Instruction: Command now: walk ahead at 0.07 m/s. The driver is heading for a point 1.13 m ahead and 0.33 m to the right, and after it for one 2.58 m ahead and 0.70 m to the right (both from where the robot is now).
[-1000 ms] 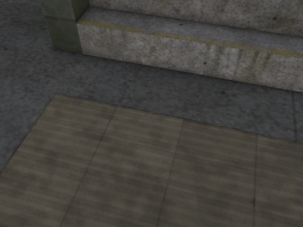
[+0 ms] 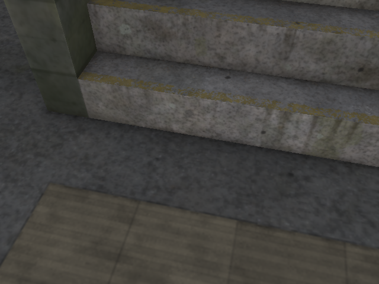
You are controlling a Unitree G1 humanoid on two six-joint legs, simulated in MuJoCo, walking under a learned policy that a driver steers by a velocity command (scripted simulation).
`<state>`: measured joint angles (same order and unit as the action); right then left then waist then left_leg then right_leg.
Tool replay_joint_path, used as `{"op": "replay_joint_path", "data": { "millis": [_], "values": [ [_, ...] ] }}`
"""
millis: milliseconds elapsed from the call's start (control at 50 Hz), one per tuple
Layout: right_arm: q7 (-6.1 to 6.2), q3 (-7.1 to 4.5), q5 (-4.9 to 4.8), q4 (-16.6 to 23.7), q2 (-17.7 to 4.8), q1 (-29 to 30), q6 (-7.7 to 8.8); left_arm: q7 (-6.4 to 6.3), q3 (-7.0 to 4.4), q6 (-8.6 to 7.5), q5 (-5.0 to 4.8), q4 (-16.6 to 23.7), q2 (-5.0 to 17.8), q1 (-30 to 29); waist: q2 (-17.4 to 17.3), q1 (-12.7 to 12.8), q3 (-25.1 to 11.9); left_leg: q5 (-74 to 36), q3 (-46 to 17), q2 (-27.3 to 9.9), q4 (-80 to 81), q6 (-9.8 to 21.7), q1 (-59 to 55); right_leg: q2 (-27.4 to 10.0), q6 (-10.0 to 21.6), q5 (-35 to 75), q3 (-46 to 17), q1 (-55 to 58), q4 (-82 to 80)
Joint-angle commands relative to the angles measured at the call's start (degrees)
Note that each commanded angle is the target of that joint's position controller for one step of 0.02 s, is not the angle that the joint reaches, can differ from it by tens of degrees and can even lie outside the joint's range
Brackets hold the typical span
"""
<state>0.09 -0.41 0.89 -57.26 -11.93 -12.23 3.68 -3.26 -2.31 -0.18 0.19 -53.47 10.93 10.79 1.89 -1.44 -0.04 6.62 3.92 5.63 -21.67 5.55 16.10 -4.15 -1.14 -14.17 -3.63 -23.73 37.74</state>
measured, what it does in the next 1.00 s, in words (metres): walks ahead: right foot, then right foot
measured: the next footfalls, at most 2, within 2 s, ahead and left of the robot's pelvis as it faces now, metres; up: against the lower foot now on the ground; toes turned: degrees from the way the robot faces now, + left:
right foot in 0.04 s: +0.09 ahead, -0.15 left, +0.00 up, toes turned +0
right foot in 0.60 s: +0.26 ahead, -0.20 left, +0.00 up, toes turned -4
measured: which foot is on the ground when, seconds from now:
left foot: down 0.00-0.60, up 0.62-1.00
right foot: up 0.00-0.02, down 0.04-0.30, up 0.32-0.58, down 0.60-1.00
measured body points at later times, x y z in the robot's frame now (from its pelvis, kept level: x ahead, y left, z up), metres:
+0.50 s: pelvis +0.12 -0.05 +0.01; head +0.12 -0.06 +0.46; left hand +0.24 +0.20 -0.11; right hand +0.07 -0.31 -0.14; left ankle +0.05 +0.07 -0.74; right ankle +0.15 -0.19 -0.70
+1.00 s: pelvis +0.43 -0.11 -0.02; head +0.47 -0.11 +0.43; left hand +0.32 +0.12 -0.15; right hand +0.68 -0.32 -0.10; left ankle +0.66 +0.00 -0.70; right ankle +0.22 -0.20 -0.74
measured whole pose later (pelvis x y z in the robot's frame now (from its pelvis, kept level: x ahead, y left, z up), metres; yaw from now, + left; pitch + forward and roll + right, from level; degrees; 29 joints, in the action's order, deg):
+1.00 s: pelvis +0.43 -0.11 -0.02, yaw -1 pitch +3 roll +0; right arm -3.8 -1.3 1.6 -44.1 -13.1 3.8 2.9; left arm 0.6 -2.1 -7.4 0.6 -59.7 11.0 31.4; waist -0.6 4.6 1.6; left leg -3.1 6.3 -3.7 -35.0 6.3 41.4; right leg 2.5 2.1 -18.2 3.2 16.6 -1.1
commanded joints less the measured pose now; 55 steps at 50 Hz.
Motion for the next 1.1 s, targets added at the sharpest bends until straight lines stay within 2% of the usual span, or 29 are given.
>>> {"op": "replay_joint_path", "data": {
  "millis": [20, 40, 80, 120, 200, 220, 240, 280, 340, 400, 420, 440, 460, 520, 580, 600, 620, 640, 660, 680, 720, 760, 860, 940, 1000, 1040, 1060, 1080, 1100],
  "values": [
    [0.84, -0.87, -1.11, 2.9, -6.1, 2.4, -0.29, 0.03, -1.15, 0.16, 0.69, -0.5, 4.4, 5.7, -4.7, 3.3, 0.8, 19.4, -13.7, -13.8, 9.9, 4.4, 8.5, 1.0, 1.6, 3.5, 2.1, 13.3, -9.8],
    [0.76, -0.59, -1.10, 2.2, -5.4, 0.2, -0.32, 0.03, -1.10, -0.06, 1.10, -0.8, 4.9, 6.4, -3.1, 2.9, 1.1, 20.9, -13.6, -12.5, 8.5, 2.3, 8.7, -1.2, 2.5, 6.4, 0.0, 15.1, -12.7],
    [1.08, -1.23, -0.91, 1.8, -6.1, -2.9, -0.67, 0.22, -2.22, -0.39, -0.07, -2.6, 8.5, 6.1, 4.7, -0.1, 3.0, 16.7, -7.2, -6.5, 5.8, -0.4, 6.3, -0.6, 4.3, -1.2, -0.4, 9.8, -13.3],
    [1.59, -1.18, -0.71, 1.8, -5.6, -1.3, -1.32, 0.54, -1.46, -1.18, 0.29, -3.0, 4.7, 4.7, 4.4, 0.3, 2.3, 12.1, -5.6, -6.2, 2.2, -0.9, 0.7, 0.0, 3.1, -3.1, -0.4, 6.3, -15.9],
    [1.50, -1.06, -0.44, 0.8, -4.9, -1.7, -1.61, 0.57, -1.50, -2.29, -0.12, -4.0, 4.6, 4.2, 2.0, 0.4, -0.4, 3.8, -4.8, -6.3, -0.6, -0.6, -2.2, 0.5, 2.5, 5.6, 0.2, 9.2, -14.2],
    [1.50, -1.45, -0.97, 0.1, -5.9, -2.8, -1.66, 0.52, -1.94, -2.28, -0.55, -5.0, 5.4, 6.6, 1.0, 0.9, -2.7, 13.9, -3.8, -5.1, -2.0, 0.3, -2.5, 1.8, 3.5, -4.9, 1.3, 10.2, -13.2],
    [1.36, -2.10, -1.84, 0.0, -7.2, -3.1, -1.63, 0.61, -2.44, -2.36, -1.10, -5.2, 6.8, 7.8, 0.1, 1.1, -0.8, 27.0, -4.9, -5.5, -2.3, 1.5, -0.3, 1.8, 5.2, -17.6, 0.5, 7.9, -12.8],
    [1.10, -2.61, -2.96, 0.6, -7.9, -4.7, -0.26, 0.87, -2.55, -3.80, -2.28, -3.7, 7.2, 6.2, -1.8, 0.0, 5.3, 40.0, -12.8, -10.7, 0.7, 4.5, 1.0, -0.9, 8.1, -28.3, -3.5, -1.3, -12.9],
    [0.97, -4.44, -2.76, -1.2, -11.8, -12.6, 2.10, 2.38, -1.38, -7.13, -2.65, 1.2, 3.0, -4.8, -10.8, -4.0, 5.0, 37.0, -33.1, -25.1, 12.9, 10.5, -16.1, 0.8, 6.4, -5.5, 3.7, -17.1, -0.4],
    [0.67, -3.75, -1.61, 0.5, -9.3, -13.3, 3.34, 3.50, -1.72, -8.11, -2.72, 2.8, 4.9, -6.8, -6.9, -3.6, 1.5, 32.8, -37.2, -27.5, 14.8, 11.7, -23.6, -2.4, 7.6, -7.3, -0.4, -28.1, 18.1],
    [0.59, -3.73, -2.18, 1.1, -9.3, -12.6, 3.18, 3.69, -1.62, -8.33, -2.63, 2.5, 4.8, -5.6, -6.5, -2.8, 1.5, 30.4, -33.5, -26.3, 14.6, 10.3, -23.7, -3.5, 7.2, -5.7, -0.1, -28.9, 17.7],
    [0.03, -4.04, 1.53, 0.5, -9.4, -13.2, 2.25, 5.83, -2.00, -6.56, 3.54, 3.5, 5.9, -6.7, -5.6, -2.5, 1.1, 29.4, -25.1, -22.0, 16.1, 7.9, -18.5, -1.8, 5.4, -5.1, 4.0, -21.5, 11.3],
    [-0.14, -4.05, 1.73, 1.1, -8.9, -10.7, 1.85, 6.89, -1.88, -5.60, 3.80, 4.0, 4.1, -7.4, -8.0, -1.7, 2.8, 25.0, -19.7, -18.5, 16.5, 6.4, -11.8, -0.1, 3.9, -3.9, 6.2, -14.4, 6.6],
    [-0.37, -4.56, 0.57, 1.5, -10.4, -8.3, 1.64, 7.64, -1.51, -4.08, 1.70, 4.3, 3.2, -4.6, -11.0, 0.6, 4.5, 21.7, -11.9, -15.5, 15.7, 5.0, 0.3, 3.7, 2.1, -1.2, 10.7, 3.5, -4.6],
    [-0.79, -4.82, -0.12, 1.8, -11.0, -6.4, 2.22, 5.73, -2.74, -4.44, 1.60, 1.1, 6.4, 7.4, -5.5, 6.7, 2.1, 15.9, -8.5, -14.6, 3.5, 4.4, 10.5, 5.6, 3.4, 1.0, 12.5, 25.7, -9.1],
    [-0.96, -4.27, 0.62, 2.5, -9.3, -3.9, 2.60, 4.62, -4.25, -5.23, 2.29, -2.4, 10.4, 20.0, 1.8, 13.4, -3.0, 8.7, -3.7, -10.3, -15.6, 3.1, 17.4, 0.8, 4.8, -5.9, 5.4, 38.5, -11.3],
    [-1.04, -2.59, 0.87, 6.6, -2.3, -0.6, 3.13, 3.72, -5.47, -5.84, 3.78, -3.4, 18.3, 28.8, 18.5, 15.4, -7.1, 23.5, -1.4, -4.7, -40.1, 0.9, 29.3, -16.1, 7.8, -32.6, -21.5, 43.8, -23.1],
    [-1.35, -3.09, -0.10, 7.9, -3.5, -1.4, 3.42, 3.41, -4.65, -5.27, 3.39, -2.1, 16.1, 22.2, 14.4, 10.7, -4.2, 19.8, -8.2, -2.6, -50.4, 2.3, 38.3, -20.2, 12.3, -43.1, -42.2, 38.1, -31.7],
    [-1.72, -3.30, 0.17, 8.7, -5.6, 0.9, 3.17, 3.73, -4.02, -4.99, 2.54, 0.3, 13.8, 13.5, 6.7, 6.6, 1.3, 12.4, -8.3, -8.8, -53.9, 2.9, 41.6, -19.2, 12.2, -38.4, -34.4, 33.2, -29.1],
    [-2.48, -3.50, 0.73, 7.9, -6.7, 0.0, 3.14, 4.40, -3.34, -5.35, 1.65, 1.3, 10.8, 10.1, 2.3, 5.0, 1.0, 7.3, -7.8, -11.1, -51.5, 2.3, 37.3, -15.3, 11.2, -30.0, -26.3, 28.3, -28.4],
    [-3.27, -3.39, 2.22, 7.0, -5.6, -2.3, 1.81, 4.49, -2.22, -5.96, 1.11, 1.3, 7.7, 8.1, 2.7, 1.4, 2.3, 4.6, -6.7, -13.6, -47.4, 0.0, 31.0, -10.3, 9.7, -20.7, -16.2, 21.1, -31.4],
    [-4.03, -3.01, 2.02, 8.3, -4.6, 0.2, 0.28, 4.22, -1.69, -6.61, 1.06, -0.2, 6.3, 10.9, 2.8, 1.0, 5.1, 1.4, -5.0, -13.9, -46.4, -1.7, 32.3, -8.2, 10.1, -13.3, -11.3, 19.5, -33.3],
    [-4.18, -2.24, 1.34, 14.2, -4.3, 14.5, -0.45, 4.27, -1.48, -7.73, 0.61, -1.3, 6.9, 15.7, 0.1, 2.7, 9.2, -7.8, -1.2, -12.5, -29.3, -3.3, 32.4, -5.7, 11.6, 4.7, -2.2, 18.8, -37.2],
    [-4.36, -1.43, 0.63, 16.7, -3.9, 20.5, -0.29, 3.70, -1.45, -8.52, 0.10, -2.5, 8.4, 17.7, -0.1, 3.1, 10.8, -13.5, 2.6, -10.1, -15.1, -0.1, 22.7, -6.8, 11.0, 21.7, 3.0, 22.6, -42.4],
    [-3.18, -1.83, 0.45, 16.7, -5.4, 18.5, -0.10, 3.35, -1.50, -7.94, 0.65, -3.4, 10.8, 18.1, 3.1, 1.2, 5.7, -7.4, 5.6, -4.6, -11.1, 2.9, 14.7, -7.7, 9.7, 56.5, 6.5, 32.3, -32.7],
    [-2.02, -3.19, 0.50, 13.6, -8.9, 5.9, 0.03, 2.39, -2.20, -6.43, 2.05, -4.3, 13.8, 18.1, 7.2, -5.1, -2.9, 1.2, 5.2, -0.9, -11.5, 4.8, 2.0, -9.1, 8.7, 73.5, 7.1, 35.5, -13.6],
    [-1.24, -4.29, 0.73, 9.4, -10.9, -7.2, 0.13, 2.07, -2.45, -5.55, 2.27, -3.9, 14.4, 16.0, 6.5, -11.0, -9.0, 2.4, 4.7, -0.9, -8.5, 5.9, -11.7, -7.9, 8.2, 69.7, 8.2, 30.9, 2.8],
    [-0.18, -5.80, 2.27, 7.2, -15.5, -17.3, 0.32, 2.37, -1.62, -5.63, 2.18, -2.5, 10.6, 16.3, 2.2, -13.1, -15.6, 17.9, -8.0, -12.1, -11.2, 6.8, -29.3, -4.7, 8.7, 48.6, 6.7, 14.8, 23.1],
    [-0.17, -6.78, 4.13, 7.3, -19.4, -14.6, 0.91, 4.03, 0.75, -6.33, -0.67, -0.3, 0.0, 23.7, -17.1, -3.7, -20.8, 43.6, -41.4, -29.1, -0.8, 11.3, -44.1, 6.2, 7.2, -10.6, 2.6, -12.1, 43.5]
  ]
}}
Velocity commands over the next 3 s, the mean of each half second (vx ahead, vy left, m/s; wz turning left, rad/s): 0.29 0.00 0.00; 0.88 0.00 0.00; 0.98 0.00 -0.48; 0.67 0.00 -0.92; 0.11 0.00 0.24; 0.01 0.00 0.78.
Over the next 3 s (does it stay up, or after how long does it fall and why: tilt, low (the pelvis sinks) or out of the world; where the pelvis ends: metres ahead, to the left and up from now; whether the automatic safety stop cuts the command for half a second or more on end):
stays up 0.89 -0.11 -0.01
